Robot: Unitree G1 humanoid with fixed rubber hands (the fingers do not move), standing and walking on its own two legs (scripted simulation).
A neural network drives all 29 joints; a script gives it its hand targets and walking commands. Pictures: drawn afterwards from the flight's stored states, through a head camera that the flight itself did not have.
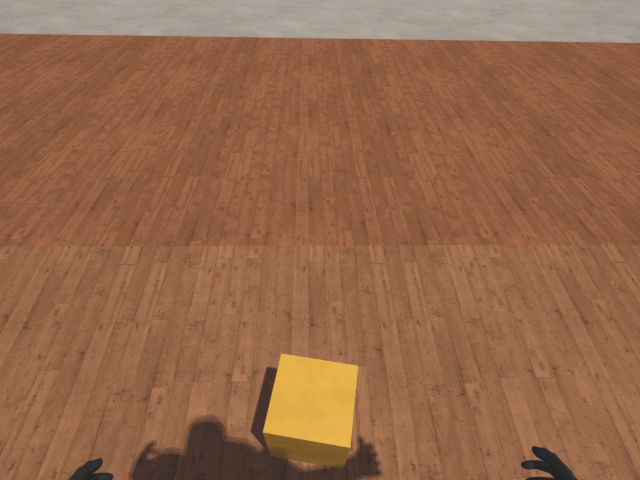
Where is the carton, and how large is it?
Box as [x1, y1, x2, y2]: [263, 353, 357, 468]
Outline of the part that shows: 281,353 263,429 263,434 270,454 274,456 343,468 350,446 357,366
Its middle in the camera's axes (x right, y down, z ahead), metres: -0.02 +0.48 +1.07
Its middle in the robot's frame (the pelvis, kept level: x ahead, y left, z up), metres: +0.39 +0.01 -0.66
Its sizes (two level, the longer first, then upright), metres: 0.210 0.200 0.250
